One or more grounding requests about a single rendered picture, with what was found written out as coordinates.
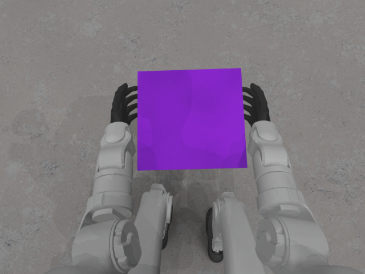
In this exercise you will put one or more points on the robot left hand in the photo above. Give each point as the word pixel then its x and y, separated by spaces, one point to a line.
pixel 120 111

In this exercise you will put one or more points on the right robot forearm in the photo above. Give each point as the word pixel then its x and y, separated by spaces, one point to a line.
pixel 277 190

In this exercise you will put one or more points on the carton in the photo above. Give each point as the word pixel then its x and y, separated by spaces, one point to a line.
pixel 190 119

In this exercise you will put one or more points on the right robot upper arm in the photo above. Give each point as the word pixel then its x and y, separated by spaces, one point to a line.
pixel 289 245

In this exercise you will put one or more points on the left robot forearm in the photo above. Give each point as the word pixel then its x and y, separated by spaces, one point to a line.
pixel 111 197

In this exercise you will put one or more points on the left robot thigh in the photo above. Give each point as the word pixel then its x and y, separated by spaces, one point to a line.
pixel 154 213

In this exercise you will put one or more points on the robot left foot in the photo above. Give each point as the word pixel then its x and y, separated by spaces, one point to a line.
pixel 164 244

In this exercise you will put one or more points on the left robot upper arm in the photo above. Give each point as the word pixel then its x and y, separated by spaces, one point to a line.
pixel 109 247

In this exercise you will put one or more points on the robot right hand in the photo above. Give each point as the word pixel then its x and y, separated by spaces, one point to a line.
pixel 259 110

